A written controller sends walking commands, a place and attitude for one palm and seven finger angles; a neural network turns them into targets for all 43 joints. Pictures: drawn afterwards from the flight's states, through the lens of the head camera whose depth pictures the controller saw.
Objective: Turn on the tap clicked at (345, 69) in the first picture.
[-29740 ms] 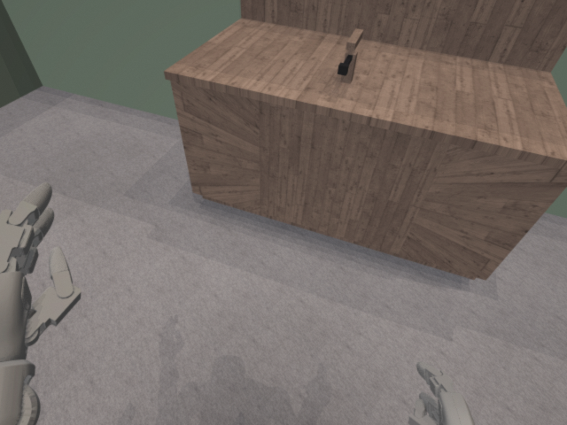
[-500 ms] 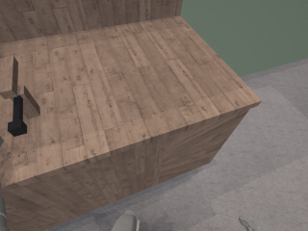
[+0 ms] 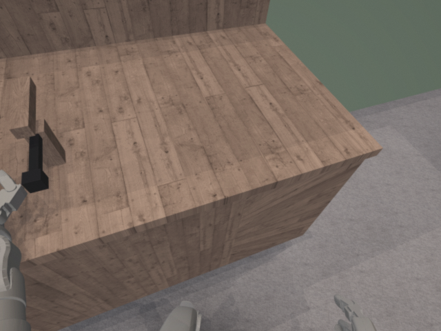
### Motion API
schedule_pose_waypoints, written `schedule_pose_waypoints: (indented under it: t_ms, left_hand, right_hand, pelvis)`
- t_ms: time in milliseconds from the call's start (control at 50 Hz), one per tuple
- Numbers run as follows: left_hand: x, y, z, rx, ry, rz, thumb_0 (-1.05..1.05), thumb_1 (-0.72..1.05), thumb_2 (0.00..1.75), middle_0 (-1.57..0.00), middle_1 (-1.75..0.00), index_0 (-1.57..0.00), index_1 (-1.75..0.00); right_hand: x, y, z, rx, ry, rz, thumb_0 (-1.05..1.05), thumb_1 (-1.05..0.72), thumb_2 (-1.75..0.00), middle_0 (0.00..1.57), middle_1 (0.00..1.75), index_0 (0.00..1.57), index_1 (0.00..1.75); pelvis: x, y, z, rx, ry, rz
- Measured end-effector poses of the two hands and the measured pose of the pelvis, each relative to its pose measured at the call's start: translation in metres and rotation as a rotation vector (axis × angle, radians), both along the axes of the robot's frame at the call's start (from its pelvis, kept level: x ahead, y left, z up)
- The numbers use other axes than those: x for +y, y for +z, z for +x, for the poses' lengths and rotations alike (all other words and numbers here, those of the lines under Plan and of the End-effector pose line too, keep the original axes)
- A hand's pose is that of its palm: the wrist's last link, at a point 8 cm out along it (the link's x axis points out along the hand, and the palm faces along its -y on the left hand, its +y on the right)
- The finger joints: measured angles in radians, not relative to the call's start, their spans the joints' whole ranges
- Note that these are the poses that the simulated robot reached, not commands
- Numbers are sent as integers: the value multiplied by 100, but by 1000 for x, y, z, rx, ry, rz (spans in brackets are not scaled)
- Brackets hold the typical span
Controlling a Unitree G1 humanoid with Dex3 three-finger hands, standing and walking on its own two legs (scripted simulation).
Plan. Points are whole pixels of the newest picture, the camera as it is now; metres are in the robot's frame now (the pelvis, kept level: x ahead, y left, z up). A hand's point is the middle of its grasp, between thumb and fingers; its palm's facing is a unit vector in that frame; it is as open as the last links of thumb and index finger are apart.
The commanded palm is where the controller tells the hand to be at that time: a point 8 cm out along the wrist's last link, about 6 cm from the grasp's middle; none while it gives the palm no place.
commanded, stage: push the lever round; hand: left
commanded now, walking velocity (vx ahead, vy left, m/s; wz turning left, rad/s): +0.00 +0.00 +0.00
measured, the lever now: (35, 180) +0.33 +0.34 +0.07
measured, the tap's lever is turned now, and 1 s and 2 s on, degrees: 0 22 44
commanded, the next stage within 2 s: none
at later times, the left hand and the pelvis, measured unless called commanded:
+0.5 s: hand (44, 191) +0.32 +0.32 +0.07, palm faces +0.59 -0.80 -0.09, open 7.7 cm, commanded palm +0.27 +0.35 +0.07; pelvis +0.00 +0.00 +0.00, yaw +0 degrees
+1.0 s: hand (63, 183) +0.34 +0.30 +0.06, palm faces +0.69 -0.72 -0.08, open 7.8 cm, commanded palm +0.29 +0.31 +0.07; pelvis +0.00 -0.02 +0.00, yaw +1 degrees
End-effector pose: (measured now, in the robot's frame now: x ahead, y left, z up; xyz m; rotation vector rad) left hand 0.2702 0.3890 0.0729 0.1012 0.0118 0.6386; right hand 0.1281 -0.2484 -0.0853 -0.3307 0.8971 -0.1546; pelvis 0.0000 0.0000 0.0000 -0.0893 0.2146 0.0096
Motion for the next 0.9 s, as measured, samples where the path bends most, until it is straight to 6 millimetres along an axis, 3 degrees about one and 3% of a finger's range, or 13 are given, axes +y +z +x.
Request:
schedule_pose_waypoints:
  t_ms: [260, 480, 900]
  left_hand:
    - [-9, -6, -11, -9, 57, 7, 2, 90, 90, -16, -15, -16, -15]
    - [-37, 0, -2, -4, -7, -8, 1, 91, 90, -16, -15, -16, -15]
    - [-56, -4, 6, -10, 114, -14, 2, 90, 90, -16, -15, -16, -15]
  right_hand:
    - [2, 0, 2, 9, -1, 9, 1, -91, -89, 20, 30, 21, 30]
    - [3, 1, 10, -30, 1, 29, 1, -91, -89, 20, 30, 21, 30]
    - [-15, -7, 0, 17, -3, 23, 1, -91, -89, 20, 30, 21, 30]
  pelvis:
    - [2, 0, 6, -8, -5, 4]
    - [-2, 3, 3, -23, 0, 12]
    - [-16, 0, 1, -20, 6, 17]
